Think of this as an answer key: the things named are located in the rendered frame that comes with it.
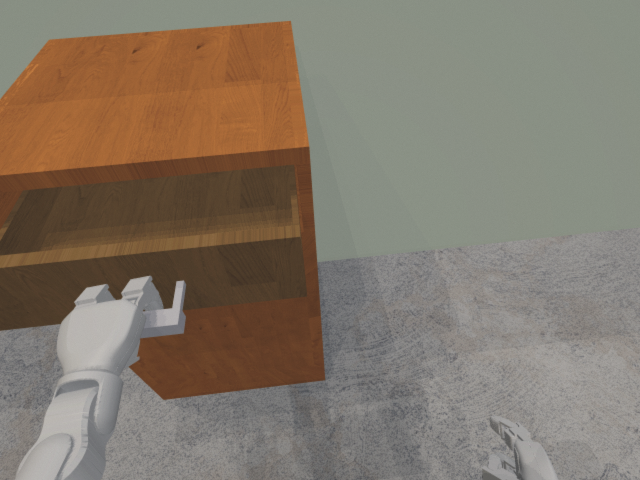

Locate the drawer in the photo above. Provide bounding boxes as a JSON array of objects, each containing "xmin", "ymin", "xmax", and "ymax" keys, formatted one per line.
[{"xmin": 0, "ymin": 165, "xmax": 307, "ymax": 331}]

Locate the handle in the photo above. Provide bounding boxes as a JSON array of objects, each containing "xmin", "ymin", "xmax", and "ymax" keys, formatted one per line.
[{"xmin": 140, "ymin": 280, "xmax": 186, "ymax": 338}]

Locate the robot right hand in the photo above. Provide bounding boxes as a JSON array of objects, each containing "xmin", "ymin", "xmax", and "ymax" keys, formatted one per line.
[{"xmin": 482, "ymin": 415, "xmax": 558, "ymax": 480}]

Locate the cabinet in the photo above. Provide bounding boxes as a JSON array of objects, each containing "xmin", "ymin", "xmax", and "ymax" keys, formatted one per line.
[{"xmin": 0, "ymin": 21, "xmax": 325, "ymax": 400}]

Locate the robot left hand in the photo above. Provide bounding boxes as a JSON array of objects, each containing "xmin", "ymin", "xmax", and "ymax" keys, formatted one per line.
[{"xmin": 56, "ymin": 276, "xmax": 164, "ymax": 377}]

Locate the robot left forearm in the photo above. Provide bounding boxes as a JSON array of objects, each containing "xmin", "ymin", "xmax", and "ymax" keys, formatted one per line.
[{"xmin": 15, "ymin": 369, "xmax": 123, "ymax": 480}]

